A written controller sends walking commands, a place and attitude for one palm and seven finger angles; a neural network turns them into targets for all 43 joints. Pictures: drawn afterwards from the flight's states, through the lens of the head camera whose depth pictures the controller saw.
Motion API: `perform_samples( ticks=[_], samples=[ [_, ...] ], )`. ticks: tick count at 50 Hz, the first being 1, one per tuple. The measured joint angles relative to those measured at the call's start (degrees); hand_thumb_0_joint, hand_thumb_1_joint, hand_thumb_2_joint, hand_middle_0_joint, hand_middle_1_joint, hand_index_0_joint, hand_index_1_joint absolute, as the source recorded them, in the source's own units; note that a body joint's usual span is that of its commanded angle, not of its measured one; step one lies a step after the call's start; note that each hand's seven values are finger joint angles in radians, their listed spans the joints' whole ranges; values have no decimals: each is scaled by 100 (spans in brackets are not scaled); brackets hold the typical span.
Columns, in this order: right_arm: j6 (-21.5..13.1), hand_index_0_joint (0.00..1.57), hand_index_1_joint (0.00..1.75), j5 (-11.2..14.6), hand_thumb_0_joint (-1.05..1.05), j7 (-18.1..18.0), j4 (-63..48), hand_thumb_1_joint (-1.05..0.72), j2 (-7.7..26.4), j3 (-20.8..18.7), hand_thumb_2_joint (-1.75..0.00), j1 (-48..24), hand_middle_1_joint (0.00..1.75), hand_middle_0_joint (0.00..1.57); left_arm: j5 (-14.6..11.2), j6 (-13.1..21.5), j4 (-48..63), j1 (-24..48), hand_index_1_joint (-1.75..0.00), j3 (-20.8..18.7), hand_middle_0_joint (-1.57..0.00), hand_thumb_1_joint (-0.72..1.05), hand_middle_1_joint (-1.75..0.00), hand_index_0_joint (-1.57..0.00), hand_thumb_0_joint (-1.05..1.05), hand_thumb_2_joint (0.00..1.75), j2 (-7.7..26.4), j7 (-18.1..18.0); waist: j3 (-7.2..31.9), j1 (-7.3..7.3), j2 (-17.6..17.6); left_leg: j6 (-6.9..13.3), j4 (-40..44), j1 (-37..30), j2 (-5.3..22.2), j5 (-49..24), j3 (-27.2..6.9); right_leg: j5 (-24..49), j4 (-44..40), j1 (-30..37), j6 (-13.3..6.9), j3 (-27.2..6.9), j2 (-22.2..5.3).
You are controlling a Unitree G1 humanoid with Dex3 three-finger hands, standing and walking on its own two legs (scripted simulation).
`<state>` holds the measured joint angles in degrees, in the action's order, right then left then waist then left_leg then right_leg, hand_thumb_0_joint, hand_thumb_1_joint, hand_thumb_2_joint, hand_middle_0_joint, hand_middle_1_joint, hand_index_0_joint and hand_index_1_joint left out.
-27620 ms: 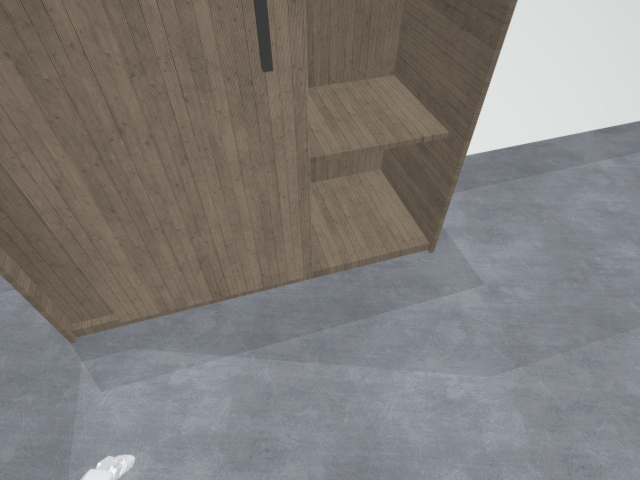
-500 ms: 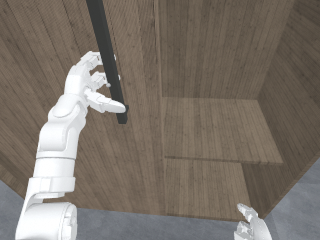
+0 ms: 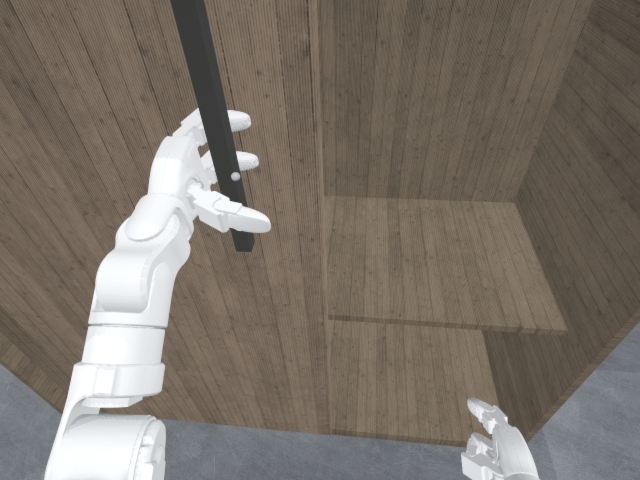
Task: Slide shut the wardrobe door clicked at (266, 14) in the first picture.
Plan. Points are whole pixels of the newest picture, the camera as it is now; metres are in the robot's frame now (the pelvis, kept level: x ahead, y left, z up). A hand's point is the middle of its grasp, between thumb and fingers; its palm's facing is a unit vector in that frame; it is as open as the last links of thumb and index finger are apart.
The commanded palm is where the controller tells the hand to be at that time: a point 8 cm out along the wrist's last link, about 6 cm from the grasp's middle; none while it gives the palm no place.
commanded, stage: slide the fingers in behind the handle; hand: left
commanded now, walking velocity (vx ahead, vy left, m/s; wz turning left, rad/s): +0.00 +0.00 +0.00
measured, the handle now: (227, 135) +0.41 +0.14 +0.26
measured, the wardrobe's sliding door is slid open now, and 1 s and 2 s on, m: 0.51 0.51 0.51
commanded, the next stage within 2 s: grip the handle and tug to test in 0.70 s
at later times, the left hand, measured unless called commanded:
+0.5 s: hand (233, 176) +0.37 +0.13 +0.24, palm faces +0.01 -1.00 +0.00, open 14.0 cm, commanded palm +0.34 +0.17 +0.24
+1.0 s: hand (236, 173) +0.37 +0.12 +0.24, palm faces -0.01 -1.00 -0.01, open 13.1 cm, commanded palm +0.34 +0.17 +0.24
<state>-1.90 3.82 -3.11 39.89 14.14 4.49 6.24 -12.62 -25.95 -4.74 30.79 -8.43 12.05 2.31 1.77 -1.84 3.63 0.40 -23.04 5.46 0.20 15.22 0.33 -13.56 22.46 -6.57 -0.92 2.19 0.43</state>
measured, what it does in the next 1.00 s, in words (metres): stands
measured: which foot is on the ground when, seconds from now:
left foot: down 0.00-1.00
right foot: down 0.00-1.00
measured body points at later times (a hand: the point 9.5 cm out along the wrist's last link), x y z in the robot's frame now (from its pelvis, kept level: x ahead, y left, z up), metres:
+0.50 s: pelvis +0.00 +0.00 +0.00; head -0.03 -0.02 +0.45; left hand +0.36 +0.18 +0.24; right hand +0.19 -0.22 -0.09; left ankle -0.03 +0.12 -0.74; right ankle -0.01 -0.11 -0.74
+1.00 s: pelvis +0.00 +0.00 +0.00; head -0.03 -0.02 +0.45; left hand +0.36 +0.18 +0.25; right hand +0.19 -0.21 -0.09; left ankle -0.03 +0.12 -0.74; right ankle -0.01 -0.11 -0.74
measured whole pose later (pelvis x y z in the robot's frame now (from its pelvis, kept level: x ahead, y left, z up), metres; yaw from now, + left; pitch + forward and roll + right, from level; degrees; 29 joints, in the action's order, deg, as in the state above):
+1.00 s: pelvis +0.00 +0.00 +0.00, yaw +0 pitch -3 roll +0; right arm -1.1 3.5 -2.6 39.9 13.7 4.4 7.0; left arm -12.2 -25.3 -4.4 31.3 -7.5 11.6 0.3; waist 1.7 -1.6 3.6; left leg 0.6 -22.5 5.3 0.1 14.5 0.7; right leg -12.6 21.6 -6.4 -0.7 1.8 0.3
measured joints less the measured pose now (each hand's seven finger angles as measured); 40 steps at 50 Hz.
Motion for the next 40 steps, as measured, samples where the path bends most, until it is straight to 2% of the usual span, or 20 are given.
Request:
perform_samples(
  ticks=[6, 23, 31, 40],
  samples=[
    [46, 20, 30, -34, 2, 28, -15, -90, -41, 5, -90, -7, 30, 20, 36, -24, 70, -7, -120, 13, -34, -51, -123, -30, -1, 30, -13, -138, -7, -2, 0, 2, 35, -15, -1, -18, 19, 18, -23, 4, 3, -19, 0],
    [185, 20, 30, -30, 2, 44, -16, -90, -46, 20, -90, -22, 30, 20, 13, -131, 87, -13, -120, 18, -30, -51, -120, -30, -1, 30, -33, -191, 18, 27, -27, 12, 36, -34, -2, -29, 28, 45, -47, 29, 10, -29, -1],
    [165, 20, 30, -30, 2, 48, -43, -90, -25, 0, -90, 29, 30, 20, 14, -34, 201, -101, -120, -21, -30, -51, -120, -30, -1, 30, 19, -155, 15, 19, -34, 10, 42, -37, 4, -42, 37, 72, -70, 37, 9, -38, 6],
    [149, 20, 30, 5, 2, 9, -5, -90, -17, 10, -90, 5, 30, 20, 11, -103, -33, 36, -120, 15, -30, -51, -120, -30, -1, 30, 48, -150, -27, 22, -49, 15, 2, 0, -1, -49, 11, 86, -64, 25, 12, -13, 1]
  ],
)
